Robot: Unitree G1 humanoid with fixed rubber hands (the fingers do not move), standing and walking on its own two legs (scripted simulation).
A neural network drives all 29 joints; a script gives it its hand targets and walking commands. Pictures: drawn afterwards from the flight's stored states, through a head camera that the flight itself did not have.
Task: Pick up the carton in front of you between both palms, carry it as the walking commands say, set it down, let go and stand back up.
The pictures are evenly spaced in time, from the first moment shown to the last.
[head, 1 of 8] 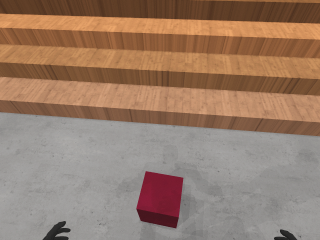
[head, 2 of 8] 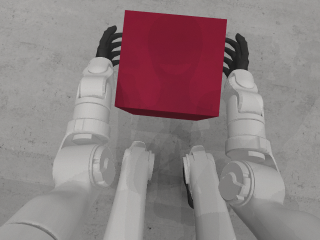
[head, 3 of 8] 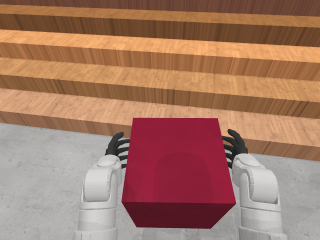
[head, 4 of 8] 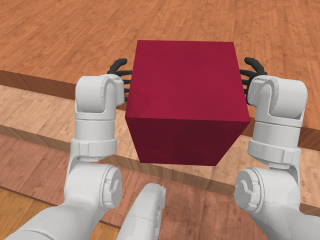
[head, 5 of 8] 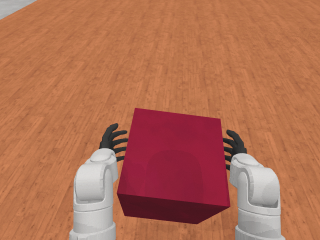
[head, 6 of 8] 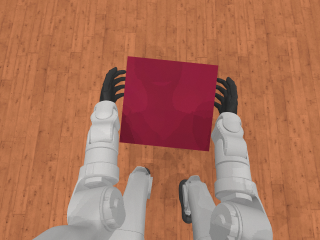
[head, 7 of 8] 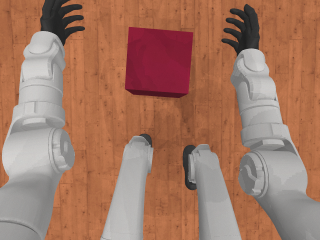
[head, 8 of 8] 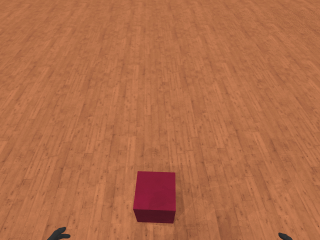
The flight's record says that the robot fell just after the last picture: no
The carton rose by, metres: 1.89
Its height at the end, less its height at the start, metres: +1.13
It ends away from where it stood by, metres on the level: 4.41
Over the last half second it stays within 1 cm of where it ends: yes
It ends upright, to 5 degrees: yes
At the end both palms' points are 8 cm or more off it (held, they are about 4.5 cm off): yes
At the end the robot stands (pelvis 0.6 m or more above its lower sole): yes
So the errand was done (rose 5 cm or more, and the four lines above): yes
